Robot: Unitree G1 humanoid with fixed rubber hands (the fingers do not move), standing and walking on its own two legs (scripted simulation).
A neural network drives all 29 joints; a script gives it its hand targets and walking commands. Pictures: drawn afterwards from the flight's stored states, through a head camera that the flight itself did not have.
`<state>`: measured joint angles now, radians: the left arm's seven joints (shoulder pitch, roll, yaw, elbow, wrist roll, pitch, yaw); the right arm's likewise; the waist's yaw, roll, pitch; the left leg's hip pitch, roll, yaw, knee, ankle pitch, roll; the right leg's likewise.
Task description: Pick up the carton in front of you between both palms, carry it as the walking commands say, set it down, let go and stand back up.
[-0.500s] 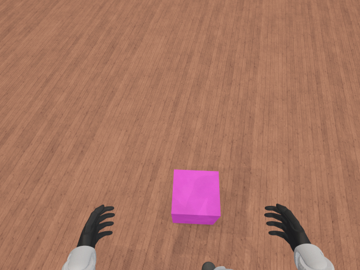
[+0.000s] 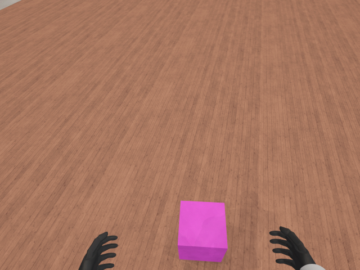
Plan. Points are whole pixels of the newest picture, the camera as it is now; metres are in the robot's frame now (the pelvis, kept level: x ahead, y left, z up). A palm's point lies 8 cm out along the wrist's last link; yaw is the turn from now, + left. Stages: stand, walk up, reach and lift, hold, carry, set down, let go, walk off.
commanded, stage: let go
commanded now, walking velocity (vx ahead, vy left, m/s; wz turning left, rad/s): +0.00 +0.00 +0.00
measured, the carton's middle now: (201, 231) +0.42 -0.06 -0.65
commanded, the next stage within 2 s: stand in 0.02 s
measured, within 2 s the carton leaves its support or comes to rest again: neither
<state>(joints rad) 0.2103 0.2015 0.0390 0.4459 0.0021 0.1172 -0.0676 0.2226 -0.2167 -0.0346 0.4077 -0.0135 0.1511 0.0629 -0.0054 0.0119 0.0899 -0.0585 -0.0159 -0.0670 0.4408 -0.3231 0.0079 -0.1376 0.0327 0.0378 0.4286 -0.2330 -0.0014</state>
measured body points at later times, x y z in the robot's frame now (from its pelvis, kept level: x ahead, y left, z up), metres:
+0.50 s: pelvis +0.02 -0.01 +0.00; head +0.03 -0.02 +0.44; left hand +0.14 +0.29 -0.10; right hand +0.16 -0.30 -0.10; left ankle -0.05 +0.12 -0.74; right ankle +0.00 -0.12 -0.74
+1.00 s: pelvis +0.01 -0.01 +0.00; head +0.02 -0.01 +0.45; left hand +0.13 +0.30 -0.11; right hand +0.12 -0.31 -0.11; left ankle -0.05 +0.12 -0.74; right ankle +0.00 -0.12 -0.74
